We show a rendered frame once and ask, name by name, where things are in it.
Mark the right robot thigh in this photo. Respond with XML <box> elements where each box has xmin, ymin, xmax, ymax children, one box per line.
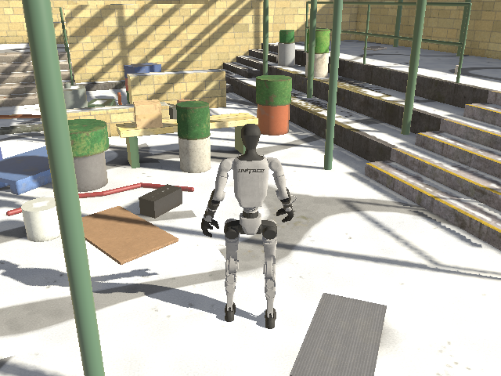
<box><xmin>261</xmin><ymin>219</ymin><xmax>277</xmax><ymax>277</ymax></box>

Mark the left robot forearm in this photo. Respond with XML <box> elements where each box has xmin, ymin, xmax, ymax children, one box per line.
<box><xmin>204</xmin><ymin>190</ymin><xmax>220</xmax><ymax>222</ymax></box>

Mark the right robot upper arm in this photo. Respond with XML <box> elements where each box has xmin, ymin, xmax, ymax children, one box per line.
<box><xmin>267</xmin><ymin>157</ymin><xmax>289</xmax><ymax>200</ymax></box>

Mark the left robot upper arm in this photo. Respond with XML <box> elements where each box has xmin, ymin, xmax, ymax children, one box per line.
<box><xmin>212</xmin><ymin>157</ymin><xmax>235</xmax><ymax>201</ymax></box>

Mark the right robot forearm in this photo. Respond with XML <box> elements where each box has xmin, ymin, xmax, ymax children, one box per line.
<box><xmin>280</xmin><ymin>189</ymin><xmax>293</xmax><ymax>212</ymax></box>

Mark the robot right hand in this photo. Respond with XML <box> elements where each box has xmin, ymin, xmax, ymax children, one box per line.
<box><xmin>276</xmin><ymin>208</ymin><xmax>294</xmax><ymax>222</ymax></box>

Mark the robot left hand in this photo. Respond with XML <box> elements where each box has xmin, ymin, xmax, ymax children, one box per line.
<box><xmin>201</xmin><ymin>218</ymin><xmax>219</xmax><ymax>237</ymax></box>

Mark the robot head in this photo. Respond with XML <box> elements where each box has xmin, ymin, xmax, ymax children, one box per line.
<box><xmin>237</xmin><ymin>124</ymin><xmax>264</xmax><ymax>161</ymax></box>

